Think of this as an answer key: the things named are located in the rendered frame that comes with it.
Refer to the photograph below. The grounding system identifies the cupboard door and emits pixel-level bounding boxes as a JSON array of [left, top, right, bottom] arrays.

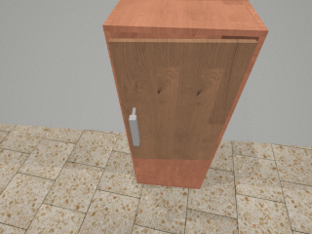
[[108, 38, 258, 161]]

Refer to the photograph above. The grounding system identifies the handle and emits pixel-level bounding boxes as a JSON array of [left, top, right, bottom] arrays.
[[129, 107, 140, 146]]

